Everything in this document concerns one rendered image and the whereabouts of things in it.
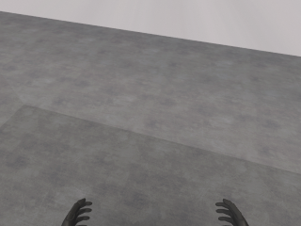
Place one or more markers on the right robot hand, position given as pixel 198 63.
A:
pixel 236 217

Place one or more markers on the left robot hand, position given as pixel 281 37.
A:
pixel 72 218

